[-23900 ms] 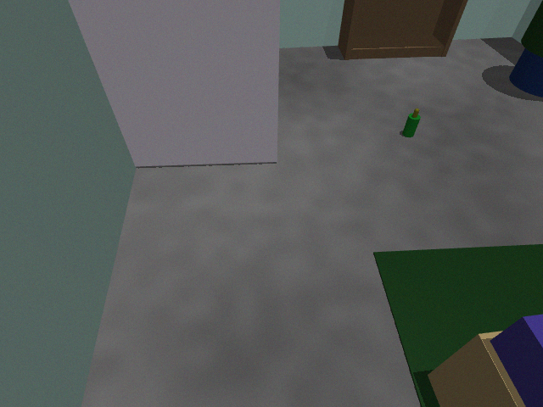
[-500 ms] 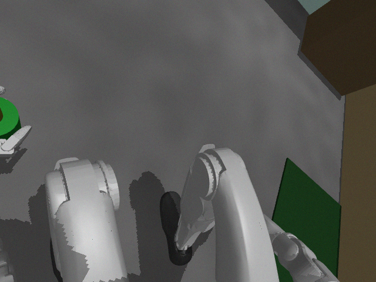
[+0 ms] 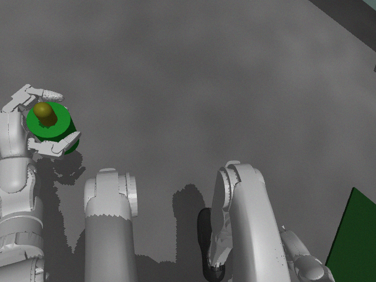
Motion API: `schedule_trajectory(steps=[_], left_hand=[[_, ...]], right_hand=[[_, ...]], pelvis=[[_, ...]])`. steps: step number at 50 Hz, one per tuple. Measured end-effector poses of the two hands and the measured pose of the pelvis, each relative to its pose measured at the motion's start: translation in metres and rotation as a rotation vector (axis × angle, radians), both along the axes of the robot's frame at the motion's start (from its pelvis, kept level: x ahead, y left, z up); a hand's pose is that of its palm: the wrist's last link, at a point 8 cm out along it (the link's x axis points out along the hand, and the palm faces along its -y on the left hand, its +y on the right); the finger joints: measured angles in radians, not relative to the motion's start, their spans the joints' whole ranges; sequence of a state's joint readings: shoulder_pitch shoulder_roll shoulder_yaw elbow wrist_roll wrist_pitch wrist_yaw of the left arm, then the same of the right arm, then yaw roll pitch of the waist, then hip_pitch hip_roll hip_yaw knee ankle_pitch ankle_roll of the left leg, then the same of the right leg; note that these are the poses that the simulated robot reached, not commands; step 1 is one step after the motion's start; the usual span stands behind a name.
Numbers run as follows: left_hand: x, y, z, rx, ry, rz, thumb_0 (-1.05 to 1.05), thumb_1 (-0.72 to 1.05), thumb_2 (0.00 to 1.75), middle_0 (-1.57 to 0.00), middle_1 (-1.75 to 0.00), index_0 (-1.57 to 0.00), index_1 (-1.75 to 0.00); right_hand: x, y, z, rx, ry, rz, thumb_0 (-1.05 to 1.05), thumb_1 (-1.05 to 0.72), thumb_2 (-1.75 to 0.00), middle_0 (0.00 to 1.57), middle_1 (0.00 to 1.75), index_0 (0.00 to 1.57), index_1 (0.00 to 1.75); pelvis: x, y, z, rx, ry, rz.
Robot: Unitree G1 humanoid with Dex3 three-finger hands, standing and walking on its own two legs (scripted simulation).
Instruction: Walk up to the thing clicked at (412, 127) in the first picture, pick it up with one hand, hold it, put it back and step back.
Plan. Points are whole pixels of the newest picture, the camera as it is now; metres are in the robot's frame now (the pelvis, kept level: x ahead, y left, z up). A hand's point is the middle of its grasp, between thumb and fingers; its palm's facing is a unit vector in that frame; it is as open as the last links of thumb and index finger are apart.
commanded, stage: settle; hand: left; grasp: from the side
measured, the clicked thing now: (53, 126) +0.41 +0.26 -0.08
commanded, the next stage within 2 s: lift in 0.92 s
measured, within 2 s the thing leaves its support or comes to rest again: neither
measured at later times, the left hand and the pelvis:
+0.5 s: hand (56, 109) +0.42 +0.25 -0.02, palm faces +0.19 -0.98 -0.05, open 9.6 cm; pelvis +0.01 -0.02 +0.03, yaw +3 degrees
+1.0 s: hand (49, 99) +0.42 +0.25 +0.01, palm faces +0.21 -0.98 -0.04, open 9.6 cm; pelvis +0.01 -0.02 +0.05, yaw +4 degrees
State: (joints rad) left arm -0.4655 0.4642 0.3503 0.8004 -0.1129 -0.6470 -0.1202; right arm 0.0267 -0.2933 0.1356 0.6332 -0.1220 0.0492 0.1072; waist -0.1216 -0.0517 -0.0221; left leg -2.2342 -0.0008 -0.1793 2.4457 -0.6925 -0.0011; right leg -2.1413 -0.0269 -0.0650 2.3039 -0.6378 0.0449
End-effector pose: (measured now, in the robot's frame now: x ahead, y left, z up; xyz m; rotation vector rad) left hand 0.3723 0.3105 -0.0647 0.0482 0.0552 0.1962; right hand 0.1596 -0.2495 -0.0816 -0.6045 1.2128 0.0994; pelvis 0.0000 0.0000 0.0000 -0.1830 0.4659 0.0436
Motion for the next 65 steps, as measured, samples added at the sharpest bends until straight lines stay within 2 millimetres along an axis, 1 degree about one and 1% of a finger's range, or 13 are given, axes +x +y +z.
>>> schedule_trajectory(steps=[6, 13, 26, 34, 51, 58, 65], left_hand=[[0.007, -0.001, 0.019, 0.012, 0.013, 0.001, -0.02, -0.31, 1.08, -0.69, -1.04, -0.74, -1.06], [0.014, -0.006, 0.037, 0.009, 0.019, -0.005, -0.02, -0.32, 1.09, -0.69, -1.05, -0.74, -1.06], [0.012, -0.016, 0.055, -0.008, 0.037, -0.003, -0.02, -0.35, 1.12, -0.7, -1.06, -0.74, -1.07], [0.012, -0.015, 0.066, -0.012, 0.032, 0.008, -0.02, -0.36, 1.13, -0.7, -1.06, -0.75, -1.07], [0.016, -0.012, 0.082, -0.021, 0.03, 0.017, -0.02, -0.38, 1.15, -0.7, -1.07, -0.74, -1.08], [0.013, -0.011, 0.087, -0.021, 0.031, 0.006, -0.02, -0.38, 1.15, -0.71, -1.06, -0.75, -1.08], [0.006, -0.013, 0.103, -0.022, 0.024, -0.006, -0.02, -0.38, 1.15, -0.71, -1.06, -0.76, -1.07]], right_hand=[[-0.006, -0.007, -0.004, 0.024, 0.011, -0.059, 0.0, -0.9, -0.9, 0.2, 0.3, 0.21, 0.3], [-0.008, -0.017, 0.001, 0.034, 0.003, -0.105, 0.0, -0.9, -0.9, 0.2, 0.3, 0.21, 0.3], [-0.001, -0.03, 0.01, 0.04, -0.03, -0.134, 0.0, -0.91, -0.91, 0.2, 0.3, 0.2, 0.3], [0.002, -0.028, 0.014, 0.053, -0.046, -0.138, 0.0, -0.91, -0.91, 0.2, 0.3, 0.2, 0.3], [0.001, -0.021, 0.024, 0.068, -0.057, -0.141, 0.0, -0.91, -0.91, 0.2, 0.3, 0.2, 0.3], [0.0, -0.02, 0.029, 0.07, -0.065, -0.146, 0.0, -0.92, -0.91, 0.2, 0.3, 0.21, 0.3], [-0.001, -0.019, 0.038, 0.077, -0.086, -0.158, 0.0, -0.93, -0.91, 0.2, 0.3, 0.21, 0.3]], pelvis=[[0.004, -0.005, 0.008, 0.025, 0.034, 0.008], [0.007, -0.01, 0.017, 0.047, 0.059, 0.01], [0.01, -0.017, 0.033, 0.076, 0.086, 0.015], [0.011, -0.018, 0.039, 0.084, 0.094, 0.018], [0.011, -0.015, 0.051, 0.086, 0.101, 0.025], [0.01, -0.015, 0.055, 0.086, 0.099, 0.026], [0.009, -0.015, 0.064, 0.088, 0.094, 0.029]])
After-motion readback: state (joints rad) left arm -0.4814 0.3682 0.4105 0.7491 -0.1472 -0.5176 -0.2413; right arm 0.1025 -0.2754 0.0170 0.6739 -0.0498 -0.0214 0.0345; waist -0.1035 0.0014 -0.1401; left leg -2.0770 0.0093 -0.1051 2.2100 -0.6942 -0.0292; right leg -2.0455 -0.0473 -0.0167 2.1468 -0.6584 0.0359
